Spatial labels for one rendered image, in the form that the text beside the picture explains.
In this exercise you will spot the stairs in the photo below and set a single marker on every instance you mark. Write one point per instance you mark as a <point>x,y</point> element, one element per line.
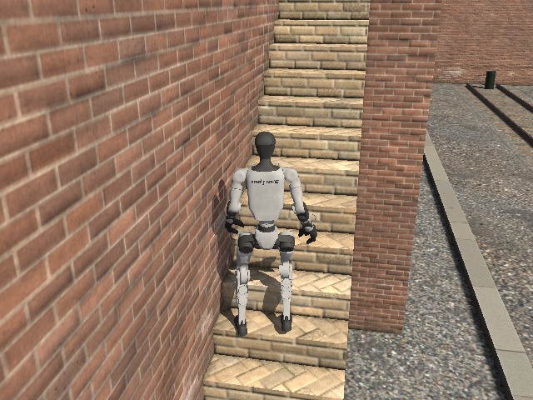
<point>313,105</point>

